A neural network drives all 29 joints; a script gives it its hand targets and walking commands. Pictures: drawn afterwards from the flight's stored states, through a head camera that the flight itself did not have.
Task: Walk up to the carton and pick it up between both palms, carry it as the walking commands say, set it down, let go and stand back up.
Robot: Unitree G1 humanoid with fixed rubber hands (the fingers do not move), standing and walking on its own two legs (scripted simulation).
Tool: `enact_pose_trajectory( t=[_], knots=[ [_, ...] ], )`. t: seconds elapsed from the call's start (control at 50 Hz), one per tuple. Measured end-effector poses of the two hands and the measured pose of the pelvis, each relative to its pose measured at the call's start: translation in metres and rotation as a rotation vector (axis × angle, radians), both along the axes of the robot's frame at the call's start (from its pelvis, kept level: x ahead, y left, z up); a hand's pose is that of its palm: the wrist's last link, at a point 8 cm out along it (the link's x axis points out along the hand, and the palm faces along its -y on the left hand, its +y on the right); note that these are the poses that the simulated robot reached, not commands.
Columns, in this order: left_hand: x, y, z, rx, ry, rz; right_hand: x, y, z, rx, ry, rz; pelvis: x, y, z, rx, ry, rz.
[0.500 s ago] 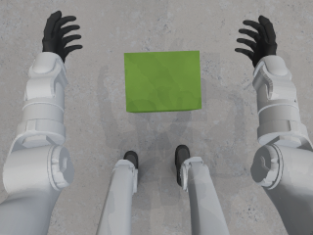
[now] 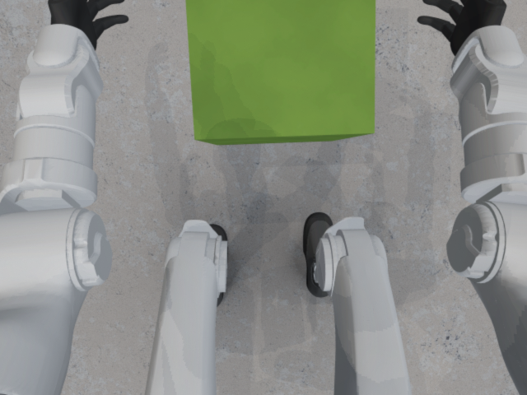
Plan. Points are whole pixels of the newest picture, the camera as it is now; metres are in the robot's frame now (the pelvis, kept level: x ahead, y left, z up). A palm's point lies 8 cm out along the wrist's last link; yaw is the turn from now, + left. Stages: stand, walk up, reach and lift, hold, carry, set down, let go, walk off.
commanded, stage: reach and lift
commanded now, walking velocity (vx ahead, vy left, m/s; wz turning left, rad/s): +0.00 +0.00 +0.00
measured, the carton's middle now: (277, 84) +0.53 -0.02 -0.35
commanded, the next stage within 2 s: none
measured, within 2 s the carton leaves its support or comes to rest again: neither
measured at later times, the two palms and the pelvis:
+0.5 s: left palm (133, 65) +0.54 +0.21 -0.26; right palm (410, 69) +0.53 -0.23 -0.26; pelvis +0.00 +0.00 -0.10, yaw +0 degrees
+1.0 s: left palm (142, 70) +0.54 +0.20 -0.28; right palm (397, 71) +0.53 -0.22 -0.28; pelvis -0.01 +0.00 -0.12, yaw +1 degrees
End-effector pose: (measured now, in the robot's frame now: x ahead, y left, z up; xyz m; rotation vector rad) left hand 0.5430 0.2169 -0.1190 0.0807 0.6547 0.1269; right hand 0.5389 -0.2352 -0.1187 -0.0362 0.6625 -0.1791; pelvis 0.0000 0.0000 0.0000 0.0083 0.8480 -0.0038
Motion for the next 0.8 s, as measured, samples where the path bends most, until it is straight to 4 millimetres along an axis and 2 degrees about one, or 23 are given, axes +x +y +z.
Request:
enact_pose_trajectory(
  t=[0.28,0.56,0.68,0.8],
  knots=[
    [0.001,-0.007,-0.08,0.011,0.02,-0.01,-0.004,0.005,-0.082,-0.005,0.023,-0.01,-0.005,0.001,-0.061,-0.004,-0.072,0.002],
    [-0.007,-0.009,-0.154,0.009,0.061,0.004,-0.009,0.007,-0.154,-0.015,0.06,-0.011,-0.005,0.003,-0.107,-0.003,-0.134,0.009],
    [-0.006,-0.01,-0.173,0.0,0.054,0.008,-0.008,0.008,-0.172,-0.02,0.054,-0.011,-0.006,0.003,-0.12,-0.004,-0.161,0.014],
    [-0.005,-0.011,-0.174,-0.006,0.043,0.01,-0.006,0.011,-0.173,-0.025,0.049,-0.01,-0.006,0.003,-0.125,-0.006,-0.176,0.016]
  ],
)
